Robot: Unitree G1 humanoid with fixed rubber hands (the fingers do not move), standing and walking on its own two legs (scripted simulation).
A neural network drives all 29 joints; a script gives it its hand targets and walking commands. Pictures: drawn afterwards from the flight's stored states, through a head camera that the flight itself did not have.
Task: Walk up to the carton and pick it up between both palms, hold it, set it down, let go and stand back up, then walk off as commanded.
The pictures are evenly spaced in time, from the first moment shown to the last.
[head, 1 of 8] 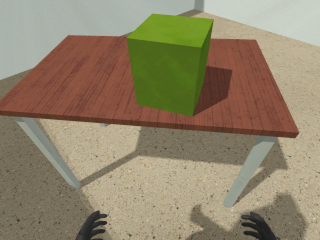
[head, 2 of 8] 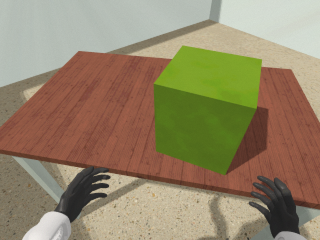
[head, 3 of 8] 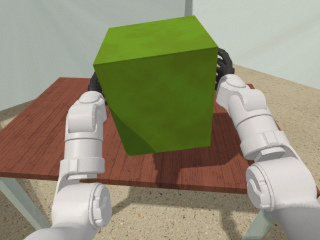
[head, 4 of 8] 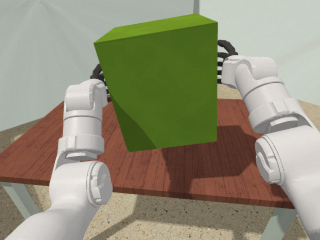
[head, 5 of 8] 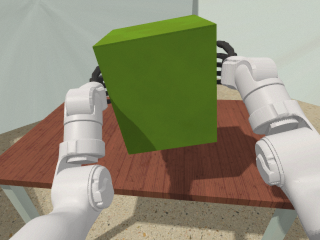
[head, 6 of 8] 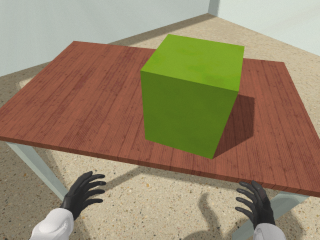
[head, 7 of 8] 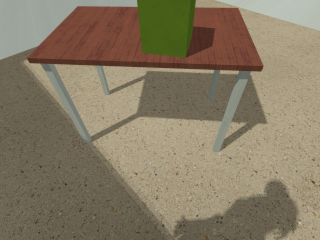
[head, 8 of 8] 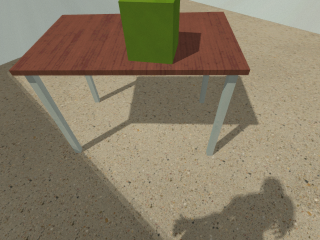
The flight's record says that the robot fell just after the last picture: no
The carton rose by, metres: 0.21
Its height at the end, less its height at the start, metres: +0.00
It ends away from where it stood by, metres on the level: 0.01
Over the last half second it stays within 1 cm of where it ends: yes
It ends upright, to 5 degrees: yes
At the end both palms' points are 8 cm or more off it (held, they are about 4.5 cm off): yes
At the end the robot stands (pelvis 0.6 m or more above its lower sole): yes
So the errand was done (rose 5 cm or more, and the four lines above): yes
